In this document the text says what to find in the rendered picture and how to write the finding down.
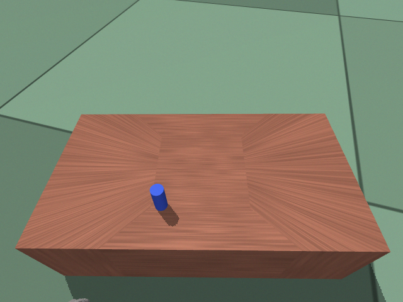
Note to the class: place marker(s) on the can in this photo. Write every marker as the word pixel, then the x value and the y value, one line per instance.
pixel 158 197

